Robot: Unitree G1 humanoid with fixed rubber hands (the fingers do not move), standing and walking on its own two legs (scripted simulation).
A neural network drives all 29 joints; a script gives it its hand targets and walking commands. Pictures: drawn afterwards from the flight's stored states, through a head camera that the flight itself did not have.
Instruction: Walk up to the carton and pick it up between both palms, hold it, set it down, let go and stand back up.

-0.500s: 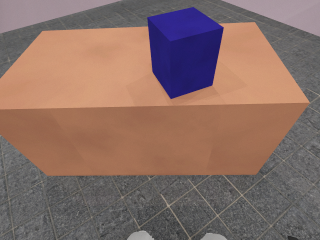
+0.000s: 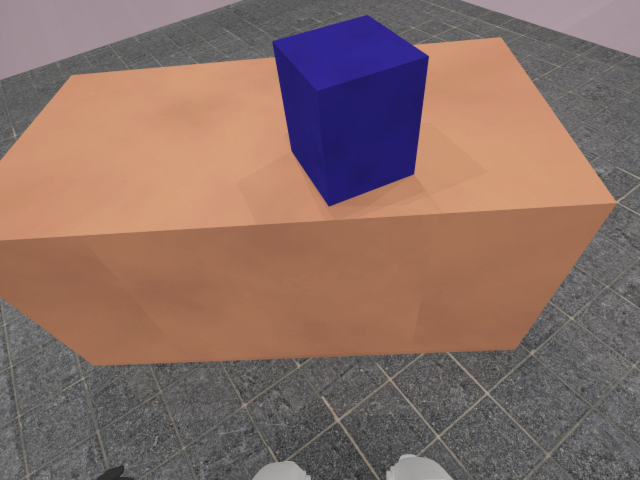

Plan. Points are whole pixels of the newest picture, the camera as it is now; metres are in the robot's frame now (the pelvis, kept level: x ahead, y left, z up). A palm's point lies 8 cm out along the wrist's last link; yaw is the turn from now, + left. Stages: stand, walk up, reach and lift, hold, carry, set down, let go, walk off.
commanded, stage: walk up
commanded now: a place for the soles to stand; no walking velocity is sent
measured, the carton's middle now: (347, 112) +0.76 -0.02 +0.04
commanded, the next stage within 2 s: none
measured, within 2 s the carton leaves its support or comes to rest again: neither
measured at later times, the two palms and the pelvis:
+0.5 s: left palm out of the picture +0.11 +0.34 -0.09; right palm out of the picture +0.04 -0.30 -0.10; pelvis +0.01 +0.01 +0.00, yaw +1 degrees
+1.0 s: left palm out of the picture +0.11 +0.33 -0.10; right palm out of the picture +0.12 -0.31 -0.09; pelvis +0.04 +0.01 +0.00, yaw +2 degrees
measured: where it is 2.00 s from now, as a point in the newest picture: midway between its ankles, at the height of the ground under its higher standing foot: outside the picture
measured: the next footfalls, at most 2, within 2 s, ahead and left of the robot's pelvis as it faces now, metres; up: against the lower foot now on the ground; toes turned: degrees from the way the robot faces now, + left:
left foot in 0.24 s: +0.07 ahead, +0.14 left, +0.00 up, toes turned +2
right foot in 0.56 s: +0.11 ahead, -0.12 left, +0.00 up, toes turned +2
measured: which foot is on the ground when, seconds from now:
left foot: up 0.00-0.22, down 0.24-0.58, up 0.60-0.88, down 0.90-1.00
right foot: down 0.00-0.26, up 0.28-0.54, down 0.56-0.92, up 0.94-1.00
